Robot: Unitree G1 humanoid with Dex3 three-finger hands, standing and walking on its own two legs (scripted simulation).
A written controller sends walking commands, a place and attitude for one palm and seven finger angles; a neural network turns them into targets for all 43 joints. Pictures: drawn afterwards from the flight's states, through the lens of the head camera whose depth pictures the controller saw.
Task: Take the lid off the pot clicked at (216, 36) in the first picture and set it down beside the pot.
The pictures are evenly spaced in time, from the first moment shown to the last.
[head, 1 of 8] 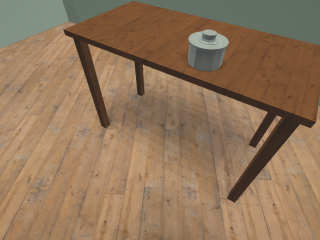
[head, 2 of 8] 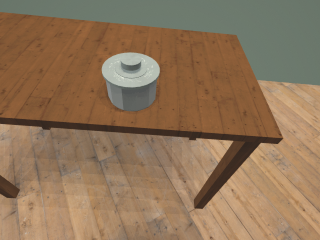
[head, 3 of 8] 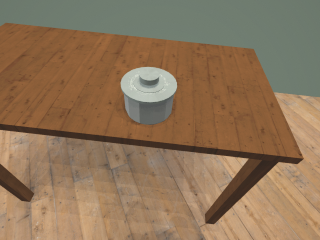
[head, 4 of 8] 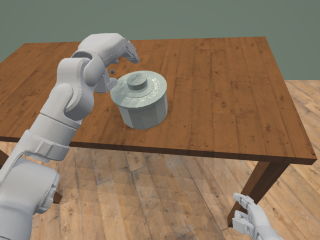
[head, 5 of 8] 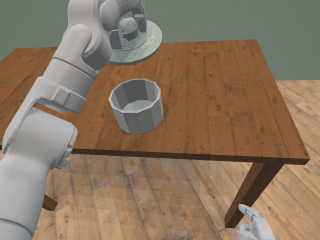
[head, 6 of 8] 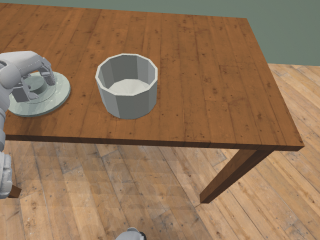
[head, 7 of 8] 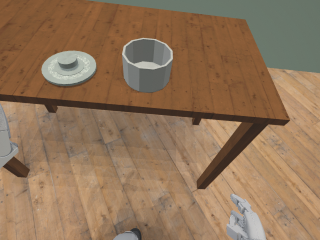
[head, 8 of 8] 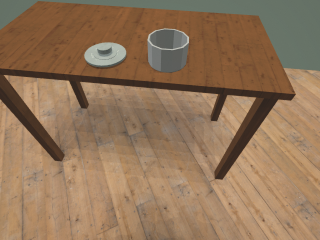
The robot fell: no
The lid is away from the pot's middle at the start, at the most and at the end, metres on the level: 0.00 0.25 0.24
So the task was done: yes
